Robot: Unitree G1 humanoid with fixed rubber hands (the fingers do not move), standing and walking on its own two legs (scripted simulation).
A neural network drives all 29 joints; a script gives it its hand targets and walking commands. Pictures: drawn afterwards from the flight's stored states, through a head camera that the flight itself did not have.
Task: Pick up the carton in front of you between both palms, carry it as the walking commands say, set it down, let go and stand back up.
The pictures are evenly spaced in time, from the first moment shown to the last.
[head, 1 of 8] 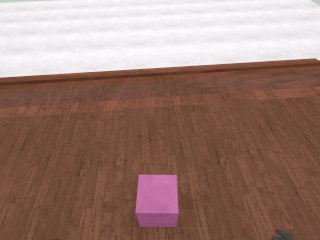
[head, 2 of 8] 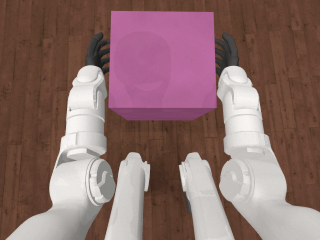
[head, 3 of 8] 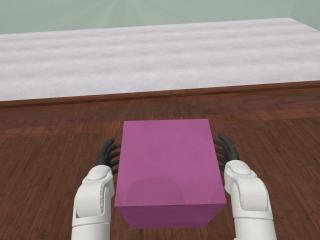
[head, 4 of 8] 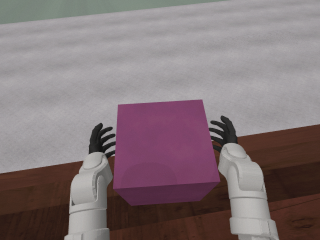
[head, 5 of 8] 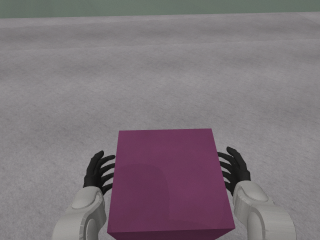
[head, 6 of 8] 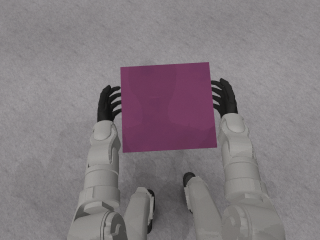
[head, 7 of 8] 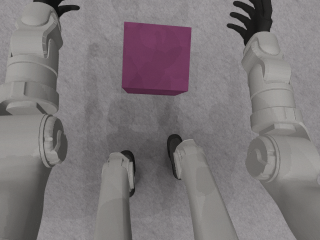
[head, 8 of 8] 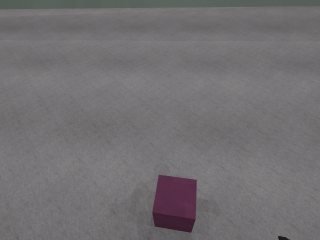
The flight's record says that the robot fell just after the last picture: no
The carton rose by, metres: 0.68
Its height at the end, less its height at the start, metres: -1.20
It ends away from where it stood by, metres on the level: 5.01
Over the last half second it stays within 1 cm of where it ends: yes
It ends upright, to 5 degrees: yes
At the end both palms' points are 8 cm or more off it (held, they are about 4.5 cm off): yes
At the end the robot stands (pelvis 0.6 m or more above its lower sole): yes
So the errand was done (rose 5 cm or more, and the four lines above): yes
